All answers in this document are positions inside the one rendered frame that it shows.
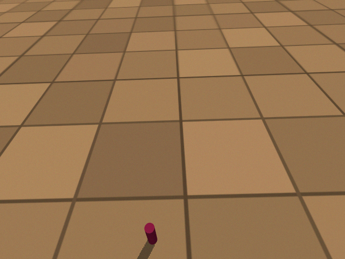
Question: can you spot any can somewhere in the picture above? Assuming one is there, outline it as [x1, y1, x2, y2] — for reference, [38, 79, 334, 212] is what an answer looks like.
[144, 223, 157, 244]

